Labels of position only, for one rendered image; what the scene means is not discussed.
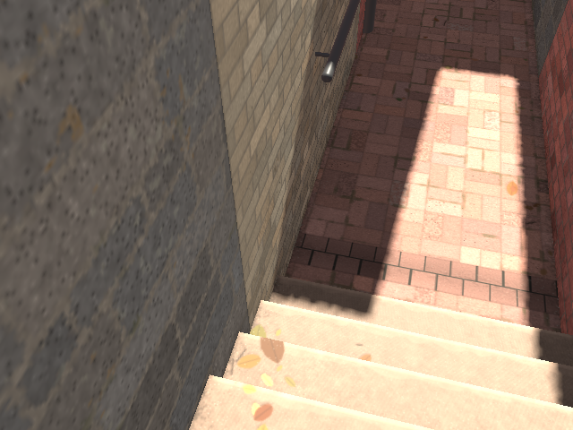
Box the stairs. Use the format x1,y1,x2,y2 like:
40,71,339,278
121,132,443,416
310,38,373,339
189,275,573,430

